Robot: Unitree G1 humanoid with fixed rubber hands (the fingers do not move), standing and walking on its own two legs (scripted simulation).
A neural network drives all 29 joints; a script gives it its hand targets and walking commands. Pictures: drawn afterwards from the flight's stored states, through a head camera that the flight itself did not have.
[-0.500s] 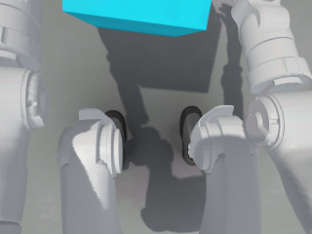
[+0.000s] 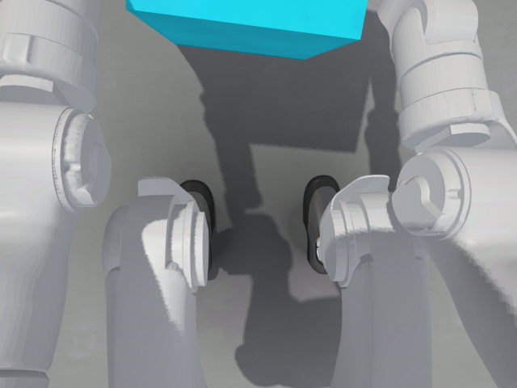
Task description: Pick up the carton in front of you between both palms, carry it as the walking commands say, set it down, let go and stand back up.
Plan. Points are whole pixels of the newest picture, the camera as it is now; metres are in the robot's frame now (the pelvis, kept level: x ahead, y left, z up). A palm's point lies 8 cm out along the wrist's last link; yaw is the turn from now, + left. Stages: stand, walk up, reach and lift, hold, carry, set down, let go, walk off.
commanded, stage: reach and lift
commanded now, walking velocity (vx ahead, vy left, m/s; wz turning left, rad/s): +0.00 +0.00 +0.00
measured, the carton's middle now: out of the picture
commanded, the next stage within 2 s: none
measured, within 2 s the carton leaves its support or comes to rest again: leaves its support in 0.14 s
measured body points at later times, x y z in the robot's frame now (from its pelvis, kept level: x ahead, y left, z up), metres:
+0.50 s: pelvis -0.01 -0.01 +0.07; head +0.28 +0.04 +0.41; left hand +0.53 +0.20 -0.01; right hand +0.53 -0.11 -0.01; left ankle +0.10 +0.12 -0.33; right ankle +0.12 -0.14 -0.33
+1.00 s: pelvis +0.02 -0.01 +0.18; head +0.24 +0.03 +0.57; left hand +0.49 +0.19 +0.13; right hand +0.50 -0.12 +0.13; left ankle +0.10 +0.12 -0.33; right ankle +0.12 -0.14 -0.33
